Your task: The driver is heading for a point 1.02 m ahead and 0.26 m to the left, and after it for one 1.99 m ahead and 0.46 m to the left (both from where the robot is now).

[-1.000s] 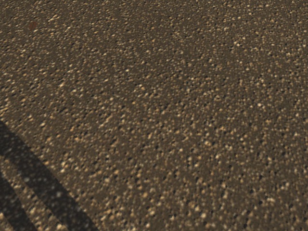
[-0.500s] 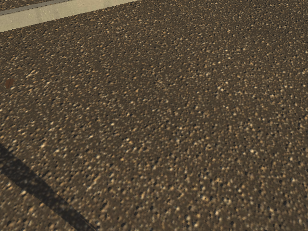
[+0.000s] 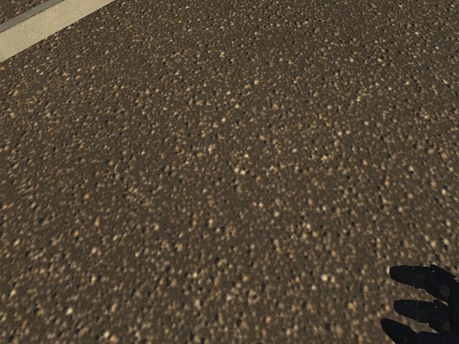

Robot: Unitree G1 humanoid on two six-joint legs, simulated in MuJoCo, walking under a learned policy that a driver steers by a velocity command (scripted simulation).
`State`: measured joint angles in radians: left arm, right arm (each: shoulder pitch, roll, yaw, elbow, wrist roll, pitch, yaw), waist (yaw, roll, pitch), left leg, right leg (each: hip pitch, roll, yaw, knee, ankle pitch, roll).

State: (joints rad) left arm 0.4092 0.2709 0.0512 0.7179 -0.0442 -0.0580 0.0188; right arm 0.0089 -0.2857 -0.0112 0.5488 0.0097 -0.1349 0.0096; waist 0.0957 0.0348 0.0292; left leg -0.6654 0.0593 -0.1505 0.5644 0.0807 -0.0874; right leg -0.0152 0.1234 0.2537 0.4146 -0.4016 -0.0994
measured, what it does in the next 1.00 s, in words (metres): walks ahead, turning left: left foot, then right foot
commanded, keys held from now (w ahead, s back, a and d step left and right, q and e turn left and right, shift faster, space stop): w+shift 0.06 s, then w+q+shift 0.90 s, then e+shift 0.04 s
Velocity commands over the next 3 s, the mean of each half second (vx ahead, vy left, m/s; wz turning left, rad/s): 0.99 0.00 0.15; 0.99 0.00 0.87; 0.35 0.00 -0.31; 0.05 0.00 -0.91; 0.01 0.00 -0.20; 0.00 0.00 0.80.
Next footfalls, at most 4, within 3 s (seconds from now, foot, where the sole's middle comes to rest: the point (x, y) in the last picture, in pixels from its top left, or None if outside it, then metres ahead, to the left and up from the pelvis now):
0.08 left None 0.29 0.17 -0.77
0.48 right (311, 299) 0.61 -0.11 -0.77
0.90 left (199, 202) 0.94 0.27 -0.77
1.34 right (193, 127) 1.30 0.34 -0.77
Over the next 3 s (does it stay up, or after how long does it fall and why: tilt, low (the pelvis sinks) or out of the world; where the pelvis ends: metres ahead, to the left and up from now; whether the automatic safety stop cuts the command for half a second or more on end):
stays up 1.23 0.45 0.01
